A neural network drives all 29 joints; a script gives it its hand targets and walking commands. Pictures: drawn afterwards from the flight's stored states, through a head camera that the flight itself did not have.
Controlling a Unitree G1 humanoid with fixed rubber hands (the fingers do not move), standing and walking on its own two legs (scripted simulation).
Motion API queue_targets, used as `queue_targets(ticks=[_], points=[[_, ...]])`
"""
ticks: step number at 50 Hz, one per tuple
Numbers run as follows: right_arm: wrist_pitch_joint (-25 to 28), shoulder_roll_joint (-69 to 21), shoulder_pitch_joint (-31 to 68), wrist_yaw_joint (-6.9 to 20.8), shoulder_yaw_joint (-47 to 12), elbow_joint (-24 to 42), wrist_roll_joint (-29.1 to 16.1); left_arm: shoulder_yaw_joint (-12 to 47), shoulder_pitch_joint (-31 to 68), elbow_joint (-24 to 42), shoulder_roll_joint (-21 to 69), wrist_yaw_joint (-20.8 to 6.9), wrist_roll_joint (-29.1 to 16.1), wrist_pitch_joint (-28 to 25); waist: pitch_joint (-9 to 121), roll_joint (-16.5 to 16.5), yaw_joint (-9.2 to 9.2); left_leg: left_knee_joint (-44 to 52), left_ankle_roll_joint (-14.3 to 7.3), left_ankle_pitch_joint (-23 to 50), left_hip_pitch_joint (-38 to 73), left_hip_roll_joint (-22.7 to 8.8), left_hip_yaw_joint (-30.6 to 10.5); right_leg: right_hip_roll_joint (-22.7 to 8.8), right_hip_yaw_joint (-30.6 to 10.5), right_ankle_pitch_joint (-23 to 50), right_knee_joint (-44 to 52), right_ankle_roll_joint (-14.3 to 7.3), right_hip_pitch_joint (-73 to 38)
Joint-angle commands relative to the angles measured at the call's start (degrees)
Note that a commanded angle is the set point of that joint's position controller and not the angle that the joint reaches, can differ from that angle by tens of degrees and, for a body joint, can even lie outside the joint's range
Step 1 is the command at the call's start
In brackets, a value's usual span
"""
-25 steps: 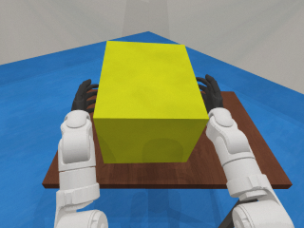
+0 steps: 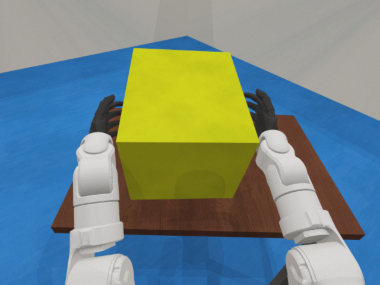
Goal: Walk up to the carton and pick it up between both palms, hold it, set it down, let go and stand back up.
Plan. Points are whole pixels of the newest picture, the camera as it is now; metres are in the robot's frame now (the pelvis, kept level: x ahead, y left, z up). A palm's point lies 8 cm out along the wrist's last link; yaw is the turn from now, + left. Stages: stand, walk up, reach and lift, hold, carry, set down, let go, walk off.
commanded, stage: hold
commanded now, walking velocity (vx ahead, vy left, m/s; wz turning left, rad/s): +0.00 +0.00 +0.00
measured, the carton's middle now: (182, 122) +0.44 +0.02 +0.15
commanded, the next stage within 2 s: none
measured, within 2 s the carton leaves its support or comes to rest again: neither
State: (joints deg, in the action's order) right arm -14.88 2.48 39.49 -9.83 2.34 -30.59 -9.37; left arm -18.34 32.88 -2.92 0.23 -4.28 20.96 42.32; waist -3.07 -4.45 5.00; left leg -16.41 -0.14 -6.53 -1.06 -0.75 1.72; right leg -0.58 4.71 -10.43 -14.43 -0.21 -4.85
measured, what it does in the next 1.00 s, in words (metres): stands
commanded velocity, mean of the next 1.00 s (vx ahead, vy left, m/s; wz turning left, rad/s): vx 0.00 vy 0.00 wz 0.00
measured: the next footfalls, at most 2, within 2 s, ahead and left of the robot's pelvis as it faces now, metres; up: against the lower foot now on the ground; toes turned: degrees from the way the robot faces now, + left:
none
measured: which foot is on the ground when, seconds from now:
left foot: down 0.00-1.00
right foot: down 0.00-1.00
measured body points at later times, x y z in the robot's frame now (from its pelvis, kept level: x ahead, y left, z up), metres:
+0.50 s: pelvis -0.01 -0.01 +0.00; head -0.06 +0.02 +0.44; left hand +0.35 +0.18 +0.19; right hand +0.36 -0.15 +0.20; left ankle +0.04 +0.12 -0.75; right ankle -0.01 -0.11 -0.75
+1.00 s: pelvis +0.01 +0.01 +0.00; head -0.03 +0.03 +0.45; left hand +0.38 +0.17 +0.19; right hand +0.38 -0.15 +0.19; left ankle +0.04 +0.12 -0.75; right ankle -0.01 -0.11 -0.75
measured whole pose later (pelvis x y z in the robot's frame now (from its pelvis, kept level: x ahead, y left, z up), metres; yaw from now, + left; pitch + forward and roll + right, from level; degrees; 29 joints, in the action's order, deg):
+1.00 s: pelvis +0.01 +0.01 +0.00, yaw +1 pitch -9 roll -1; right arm -12.7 3.8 36.8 -9.4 0.8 -28.2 -11.3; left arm -16.0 29.9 1.5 1.2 -2.9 20.5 42.5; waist -3.8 -3.9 6.1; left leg -17.8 -0.6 -8.1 -0.6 -0.3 1.5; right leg -0.9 4.9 -10.9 -13.5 0.4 -6.6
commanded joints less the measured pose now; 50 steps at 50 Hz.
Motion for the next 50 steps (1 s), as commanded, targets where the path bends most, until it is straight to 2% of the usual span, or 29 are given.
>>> queue_targets(ticks=[1,5,7,12,16,17,18,19,21,24,26,27,29,33,37,39,41,44,45,47,50], points=[[3.2,-26.3,32.1,5.1,-20.2,17.5,-4.5,27.4,29.6,10.9,27.3,-7.9,-10.3,-4.1,22.8,7.0,1.71,-2.3,2.0,19.4,11.9,2.2,1.2,3.6,2.0,16.8,0.3,1.7,-1.0],[3.2,-25.8,30.5,4.6,-22.6,21.2,-6.0,29.2,28.3,14.8,27.0,-7.5,-11.0,-4.1,23.9,6.8,2.06,-3.7,2.6,24.5,13.3,2.2,0.5,3.8,2.3,21.5,-0.2,1.9,-2.5],[2.7,-25.7,29.6,4.3,-23.6,22.0,-6.6,28.6,26.4,14.8,26.3,-7.5,-10.6,-3.6,22.7,6.2,1.62,-3.9,2.6,25.5,13.1,2.3,0.2,4.0,2.1,23.0,-0.3,2.0,-2.6],[1.4,-26.2,29.1,4.2,-24.0,20.9,-5.8,25.5,25.6,12.5,24.6,-8.7,-8.8,-2.2,17.4,3.7,0.17,-0.9,1.2,16.6,9.4,2.6,1.4,2.9,1.6,19.3,0.7,2.2,-2.9],[1.9,-27.1,30.9,4.1,-25.4,24.3,-6.4,27.0,26.7,14.9,25.4,-8.5,-10.1,-2.4,21.6,3.6,-0.27,-1.9,1.3,18.6,10.5,2.7,1.4,3.0,1.3,21.8,-0.2,2.1,-3.7],[1.8,-27.3,31.1,3.9,-25.1,24.1,-6.4,27.0,26.8,14.1,25.4,-8.5,-10.1,-2.3,21.2,3.2,0.11,-1.9,1.2,17.2,10.0,2.9,1.3,2.9,1.1,21.7,-0.2,2.4,-3.7],[1.7,-27.4,31.5,3.8,-25.1,24.1,-6.1,26.7,27.2,13.8,25.0,-8.6,-10.2,-2.3,20.7,2.9,-0.34,-1.5,0.7,15.6,9.3,2.9,1.3,2.7,0.9,21.2,-0.1,2.5,-3.6],[1.4,-27.3,32.0,3.8,-24.3,23.3,-5.9,26.2,27.7,12.1,24.9,-8.6,-9.8,-2.2,19.2,2.6,-0.16,-0.9,0.6,13.2,8.5,3.0,1.6,2.5,0.8,18.7,0.3,2.6,-2.6],[0.6,-27.9,32.3,4.0,-21.8,18.9,-4.0,24.1,30.3,8.4,24.0,-9.1,-8.8,-2.2,14.9,1.8,-0.04,1.2,-0.6,4.4,6.4,2.8,1.8,1.7,0.3,9.0,2.1,2.6,1.0],[0.7,-29.2,34.9,5.4,-17.9,13.2,-0.7,22.0,34.6,3.5,24.6,-9.6,-7.7,-2.5,11.5,1.4,-0.68,4.4,-1.9,-6.7,2.7,2.4,2.8,0.8,-0.3,-4.7,3.9,2.0,4.8],[1.9,-29.6,37.5,6.2,-15.9,11.8,0.5,22.2,36.8,1.8,25.6,-9.5,-8.2,-3.2,14.2,2.8,-0.56,4.9,-2.1,-8.9,1.7,2.4,3.0,0.6,-0.4,-6.0,3.3,1.7,4.8],[2.5,-29.5,38.5,6.5,-15.6,11.6,0.5,22.3,36.7,0.1,26.0,-9.3,-8.2,-3.5,15.3,3.5,-0.86,4.6,-2.0,-7.9,1.9,2.4,3.2,0.8,-0.1,-5.4,3.0,1.6,4.7],[3.4,-29.3,39.7,6.6,-15.2,12.6,0.2,23.1,36.4,0.8,27.0,-8.7,-8.8,-4.0,19.3,4.8,-0.65,3.3,-1.4,-3.6,4.0,2.2,3.2,1.4,0.4,-2.4,2.3,1.6,3.9],[3.3,-28.3,38.8,6.8,-12.7,7.7,1.3,22.5,36.8,-1.9,27.4,-8.4,-8.3,-4.5,17.7,5.1,0.69,3.4,-1.3,-4.1,4.2,2.0,2.5,1.6,0.7,-3.9,2.7,1.4,5.1],[3.6,-27.0,37.8,7.3,-12.2,6.3,1.6,22.0,35.9,-1.5,27.1,-8.1,-8.1,-4.9,18.0,5.4,0.36,3.2,-0.9,-1.4,5.0,1.8,2.6,2.0,1.3,-1.9,2.3,1.4,4.2],[3.6,-26.7,36.1,7.4,-12.7,6.5,1.0,22.4,34.5,-0.2,27.4,-8.0,-8.2,-4.9,18.4,6.1,0.77,2.7,-0.3,2.0,6.0,1.7,2.2,2.4,1.8,0.7,2.2,1.1,3.3],[4.3,-26.8,35.0,7.3,-14.9,9.9,-0.8,24.7,33.8,4.9,28.2,-7.7,-9.2,-5.3,22.1,7.4,0.83,0.7,0.6,10.3,8.8,1.6,1.7,3.1,2.0,6.8,1.2,1.0,1.2],[4.4,-25.3,32.2,6.4,-16.8,12.3,-2.6,27.3,32.6,9.7,28.3,-7.2,-9.8,-5.3,23.9,9.1,2.57,-2.5,2.5,22.4,13.8,1.4,0.8,4.0,2.6,13.0,0.5,1.3,1.1],[4.7,-25.0,31.6,6.1,-18.3,14.5,-3.7,28.5,31.1,11.7,28.2,-7.0,-10.5,-5.2,25.1,8.9,2.42,-3.5,2.9,26.1,14.9,1.2,0.4,4.3,2.8,15.3,0.3,1.3,0.3],[4.3,-24.3,29.6,5.6,-20.2,16.4,-4.9,28.6,28.1,12.6,27.7,-6.7,-10.1,-4.7,23.7,8.4,2.33,-4.4,3.3,29.6,15.9,1.3,-0.3,4.9,2.9,17.0,0.3,1.4,0.2],[3.6,-23.9,27.2,4.8,-22.0,19.0,-5.8,28.5,25.2,14.6,26.6,-7.0,-9.8,-3.7,21.2,7.5,2.47,-4.2,3.2,29.4,15.4,1.7,-0.2,4.8,3.0,19.0,0.4,1.6,-0.6]])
